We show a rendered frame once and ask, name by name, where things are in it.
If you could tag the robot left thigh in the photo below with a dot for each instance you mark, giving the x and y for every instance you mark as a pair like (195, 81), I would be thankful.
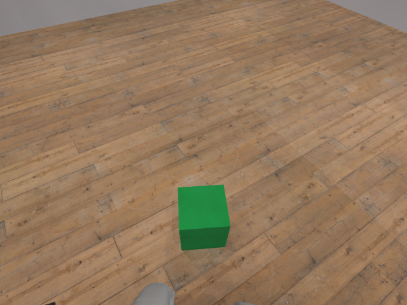
(155, 294)

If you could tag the carton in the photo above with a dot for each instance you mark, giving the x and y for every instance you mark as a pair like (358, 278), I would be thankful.
(203, 217)

